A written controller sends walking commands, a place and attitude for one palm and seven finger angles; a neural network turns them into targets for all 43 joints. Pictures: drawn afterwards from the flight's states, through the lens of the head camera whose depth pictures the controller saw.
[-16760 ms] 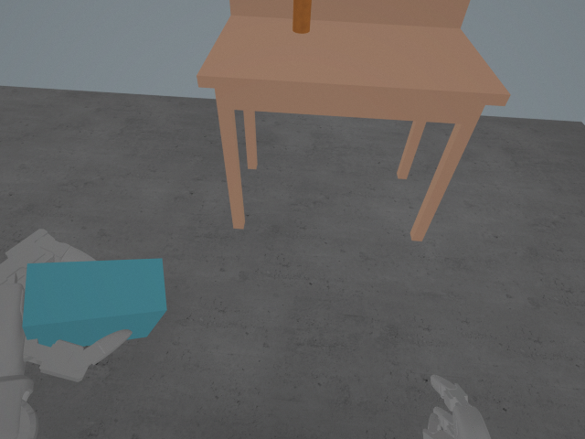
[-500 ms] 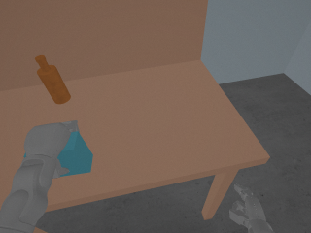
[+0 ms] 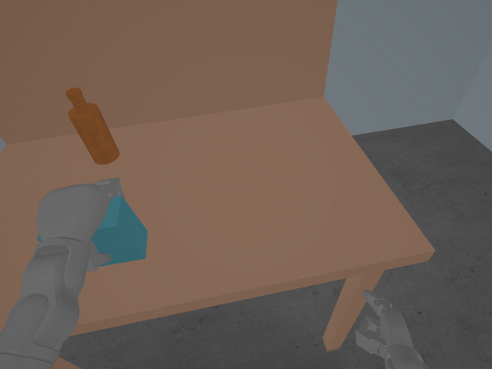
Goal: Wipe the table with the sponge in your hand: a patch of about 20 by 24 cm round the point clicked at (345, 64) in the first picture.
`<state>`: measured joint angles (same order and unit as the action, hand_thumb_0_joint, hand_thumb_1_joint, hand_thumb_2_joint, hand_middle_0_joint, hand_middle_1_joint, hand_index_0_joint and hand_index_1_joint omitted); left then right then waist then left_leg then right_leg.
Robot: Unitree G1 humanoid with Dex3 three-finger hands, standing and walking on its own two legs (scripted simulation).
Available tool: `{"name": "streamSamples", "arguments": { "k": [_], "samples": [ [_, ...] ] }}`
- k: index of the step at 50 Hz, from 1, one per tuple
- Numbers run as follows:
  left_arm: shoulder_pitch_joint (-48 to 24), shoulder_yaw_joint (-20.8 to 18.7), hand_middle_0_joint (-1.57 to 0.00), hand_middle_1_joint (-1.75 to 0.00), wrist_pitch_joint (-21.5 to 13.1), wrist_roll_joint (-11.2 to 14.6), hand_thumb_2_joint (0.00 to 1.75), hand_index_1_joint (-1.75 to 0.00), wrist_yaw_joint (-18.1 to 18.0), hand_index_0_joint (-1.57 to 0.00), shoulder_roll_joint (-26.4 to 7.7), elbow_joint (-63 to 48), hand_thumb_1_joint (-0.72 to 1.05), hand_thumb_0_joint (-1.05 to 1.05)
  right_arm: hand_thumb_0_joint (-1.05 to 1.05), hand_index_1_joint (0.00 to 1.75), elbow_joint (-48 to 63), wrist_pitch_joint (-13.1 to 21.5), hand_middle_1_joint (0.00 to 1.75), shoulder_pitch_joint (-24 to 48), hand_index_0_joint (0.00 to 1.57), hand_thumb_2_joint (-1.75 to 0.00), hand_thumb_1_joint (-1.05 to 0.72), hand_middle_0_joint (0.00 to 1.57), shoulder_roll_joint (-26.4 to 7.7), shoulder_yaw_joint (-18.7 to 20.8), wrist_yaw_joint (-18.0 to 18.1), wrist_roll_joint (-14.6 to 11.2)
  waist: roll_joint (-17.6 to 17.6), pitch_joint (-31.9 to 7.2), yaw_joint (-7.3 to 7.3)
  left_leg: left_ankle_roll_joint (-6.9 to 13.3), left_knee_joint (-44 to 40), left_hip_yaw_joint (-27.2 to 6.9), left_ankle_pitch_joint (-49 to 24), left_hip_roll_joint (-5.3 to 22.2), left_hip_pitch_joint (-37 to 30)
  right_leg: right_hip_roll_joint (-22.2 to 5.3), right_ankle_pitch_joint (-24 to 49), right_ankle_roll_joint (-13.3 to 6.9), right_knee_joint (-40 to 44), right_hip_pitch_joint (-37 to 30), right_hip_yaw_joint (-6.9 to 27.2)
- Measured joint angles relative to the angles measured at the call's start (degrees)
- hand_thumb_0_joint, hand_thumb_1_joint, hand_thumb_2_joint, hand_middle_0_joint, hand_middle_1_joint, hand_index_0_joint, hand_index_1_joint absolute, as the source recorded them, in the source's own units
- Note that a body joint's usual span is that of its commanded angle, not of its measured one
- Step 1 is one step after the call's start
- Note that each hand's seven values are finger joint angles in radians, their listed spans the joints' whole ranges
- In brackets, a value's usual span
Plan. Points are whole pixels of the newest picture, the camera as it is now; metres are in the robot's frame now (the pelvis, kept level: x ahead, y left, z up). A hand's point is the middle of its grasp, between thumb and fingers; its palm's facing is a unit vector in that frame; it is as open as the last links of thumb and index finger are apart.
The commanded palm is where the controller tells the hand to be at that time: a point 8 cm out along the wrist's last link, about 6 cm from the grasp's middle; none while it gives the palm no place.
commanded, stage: move the sponge above the wiping area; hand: left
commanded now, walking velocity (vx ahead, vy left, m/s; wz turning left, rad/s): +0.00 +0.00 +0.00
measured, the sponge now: (104, 240) +0.26 +0.30 +0.07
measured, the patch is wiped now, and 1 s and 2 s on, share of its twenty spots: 0.00 0.00 0.00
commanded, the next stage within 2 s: none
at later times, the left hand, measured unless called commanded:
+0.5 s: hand (88, 217) +0.26 +0.30 +0.13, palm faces +0.17 -0.03 -0.98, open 9.8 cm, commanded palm +0.21 +0.28 +0.17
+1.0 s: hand (75, 217) +0.25 +0.32 +0.13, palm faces +0.14 -0.03 -0.99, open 9.8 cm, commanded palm +0.21 +0.28 +0.17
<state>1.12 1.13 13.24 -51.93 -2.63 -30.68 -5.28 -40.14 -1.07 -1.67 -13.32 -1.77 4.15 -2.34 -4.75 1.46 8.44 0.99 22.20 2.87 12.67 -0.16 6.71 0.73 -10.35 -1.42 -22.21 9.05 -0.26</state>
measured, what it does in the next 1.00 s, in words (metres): stands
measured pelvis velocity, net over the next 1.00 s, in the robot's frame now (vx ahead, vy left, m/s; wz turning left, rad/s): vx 0.00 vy -0.01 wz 0.00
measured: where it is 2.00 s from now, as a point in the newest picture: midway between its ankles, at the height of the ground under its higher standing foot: outside the picture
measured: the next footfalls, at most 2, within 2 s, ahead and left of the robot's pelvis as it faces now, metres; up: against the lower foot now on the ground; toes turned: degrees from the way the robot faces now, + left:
none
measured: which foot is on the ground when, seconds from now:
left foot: down 0.00-1.00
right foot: down 0.00-1.00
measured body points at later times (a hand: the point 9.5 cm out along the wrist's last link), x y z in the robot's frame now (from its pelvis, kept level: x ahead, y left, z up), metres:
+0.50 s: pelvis +0.00 +0.00 +0.00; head +0.00 -0.04 +0.45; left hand +0.25 +0.30 +0.18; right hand +0.25 -0.20 -0.09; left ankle +0.00 +0.10 -0.74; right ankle +0.02 -0.11 -0.74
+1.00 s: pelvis +0.00 -0.01 +0.00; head -0.01 -0.05 +0.45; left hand +0.24 +0.31 +0.19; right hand +0.24 -0.21 -0.09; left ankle +0.00 +0.10 -0.74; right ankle +0.02 -0.11 -0.74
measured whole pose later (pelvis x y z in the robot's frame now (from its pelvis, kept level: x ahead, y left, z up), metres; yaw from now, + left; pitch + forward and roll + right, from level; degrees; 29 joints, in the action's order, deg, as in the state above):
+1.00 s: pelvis +0.00 -0.01 +0.00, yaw +0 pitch -3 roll +0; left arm 0.5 -3.1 22.6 -48.9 -0.9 -31.8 -3.8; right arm -40.1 -2.6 -0.9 -14.7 -2.1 3.0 -3.5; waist -6.2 0.5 6.4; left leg 0.4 21.5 2.6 12.4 0.3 6.1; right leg 1.2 -10.5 -1.8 -22.4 8.8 -0.3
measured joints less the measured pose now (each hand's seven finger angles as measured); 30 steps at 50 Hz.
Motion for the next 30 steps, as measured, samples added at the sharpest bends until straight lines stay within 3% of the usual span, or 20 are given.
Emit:
{"name": "streamSamples", "arguments": {
  "k": [3, 6, 9, 11, 14, 17, 20, 23, 25, 28, 30],
  "samples": [
    [-1.6, -2.1, -0.77, -1.35, 5.6, 1.5, 1.02, -1.35, 0.3, -0.76, 0.1, 1.2, -0.46, 0.0, 0.01, 0.29, -0.2, -0.9, 0.3, 0.8, 0.2, -0.9, -0.9, 0.2, -0.1, -0.6, -0.8, -0.5, -0.6, -0.6, -1.19, 0.2, -0.9, 0.1, -0.6, -0.3, -0.2, -0.3, 0.2, 0.4, 0.2, 0.1, 0.1],
    [-1.4, -1.8, -0.76, -1.36, 11.0, 2.4, 1.02, -1.35, 3.4, -0.76, 0.3, 1.7, -0.46, 0.0, 0.01, 0.3, 0.7, -2.0, 0.3, 1.3, 0.2, -0.9, -0.9, 0.2, -1.0, -1.1, -1.3, -1.2, -1.3, -0.9, -2.17, 0.4, -1.3, -0.1, -0.9, -0.7, 0.1, -0.7, 0.2, 0.6, 0.2, 0.4, -0.1],
    [0.0, 0.5, -0.76, -1.36, 12.6, 2.5, 1.02, -1.36, 7.5, -0.76, 0.9, 1.9, -0.46, 0.0, 0.01, 0.3, 1.8, -2.4, 0.3, 1.4, 0.2, -0.9, -0.9, 0.2, -2.2, -1.3, -1.3, -1.5, -1.7, -0.5, -2.54, 0.7, -1.0, -0.5, -1.1, -1.1, 0.7, -1.1, 0.1, 0.8, -0.3, 1.0, -0.4],
    [0.9, 2.6, -0.76, -1.36, 10.8, 2.0, 1.02, -1.36, 9.8, -0.76, 1.5, 1.8, -0.46, 0.0, 0.01, 0.3, 2.3, -2.0, 0.3, 1.1, 0.2, -0.9, -0.9, 0.2, -2.8, -1.2, -1.1, -1.2, -1.5, 0.0, -2.31, 0.8, -0.7, -0.7, -1.0, -1.2, 1.1, -1.2, -0.1, 0.8, -0.7, 1.3, -0.6],
    [2.2, 4.8, -0.76, -1.36, 4.7, 0.8, 1.02, -1.36, 10.6, -0.76, 2.0, 0.0, -0.46, 0.0, 0.01, 0.3, 2.5, -0.8, 0.3, 0.3, 0.2, -0.9, -0.9, 0.2, -2.7, -0.7, -0.3, -0.1, -0.7, 0.9, -1.08, 0.8, -0.3, -0.7, -0.7, -1.1, 1.0, -1.1, -0.3, 0.6, -0.9, 1.2, -0.6],
    [3.8, 4.9, -0.77, -1.35, -2.0, -0.8, 1.02, -1.35, 7.0, -0.77, 1.8, -3.1, -0.46, 0.0, 0.01, 0.3, 2.1, 0.5, 0.3, -0.8, 0.2, -0.9, -0.91, 0.2, -1.6, 0.0, 0.5, 1.0, 0.0, 0.6, 0.11, 0.4, -0.1, -0.4, -0.2, -0.5, 0.5, -0.5, -0.4, 0.2, -0.6, 0.6, -0.3],
    [3.5, 3.2, -0.77, -1.35, -3.2, -1.4, 1.02, -1.35, 2.4, -0.77, 0.6, -3.9, -0.47, 0.0, 0.01, 0.3, 1.2, 0.3, 0.3, -1.0, 0.2, -0.9, -0.91, 0.2, -0.5, 0.1, 0.2, 0.9, 0.2, 0.0, 0.53, 0.0, -0.2, 0.1, 0.2, 0.1, -0.2, 0.2, -0.2, -0.2, 0.0, 0.0, 0.2],
    [1.0, 0.4, -0.77, -1.35, 1.3, -0.2, 1.02, -1.35, -0.7, -0.77, 0.2, -2.2, -0.47, 0.0, 0.01, 0.3, 0.2, -0.6, 0.3, -0.2, 0.2, -0.9, -0.9, 0.2, -0.2, 0.0, -0.7, 0.2, -0.2, -0.6, 0.08, -0.3, -0.3, 0.2, 0.2, 0.3, -0.4, 0.4, -0.1, -0.2, 0.2, -0.2, 0.3],
    [-0.1, -1.7, -0.77, -1.36, 5.8, 1.2, 1.02, -1.35, -0.8, -0.77, 0.3, -1.1, -0.47, 0.0, 0.01, 0.3, -0.1, -1.2, 0.3, 0.5, 0.2, -0.9, -0.9, 0.2, -0.5, -0.2, -1.3, -0.4, -0.7, -0.9, -0.61, -0.3, -0.7, 0.2, 0.0, 0.3, -0.6, 0.3, -0.1, -0.1, 0.2, -0.2, 0.3],
    [0.6, -3.1, -0.77, -1.36, 11.9, 3.0, 1.02, -1.36, 1.9, -0.76, 0.4, -0.9, -0.46, 0.0, 0.01, 0.3, 0.5, -2.3, 0.3, 1.2, 0.2, -0.9, -0.9, 0.2, -1.4, -0.6, -1.9, -1.1, -1.5, -1.2, -1.79, -0.1, -1.0, -0.1, -0.3, -0.1, -0.4, 0.0, -0.3, 0.1, 0.0, 0.0, 0.0],
    [2.3, -2.3, -0.76, -1.36, 14.0, 3.6, 1.02, -1.36, 4.8, -0.76, 0.7, -1.4, -0.46, 0.0, 0.01, 0.3, 1.4, -2.7, 0.3, 1.2, 0.21, -0.9, -0.9, 0.2, -2.4, -1.0, -2.1, -1.5, -2.0, -1.1, -2.28, 0.0, -0.8, -0.4, -0.4, -0.3, 0.0, -0.2, -0.4, 0.2, -0.3, 0.4, -0.3]
  ]
}}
